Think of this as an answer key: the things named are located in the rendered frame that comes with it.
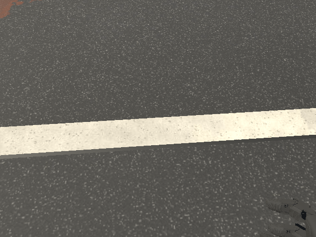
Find right robot hand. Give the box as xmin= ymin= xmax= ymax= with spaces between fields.
xmin=260 ymin=197 xmax=316 ymax=237

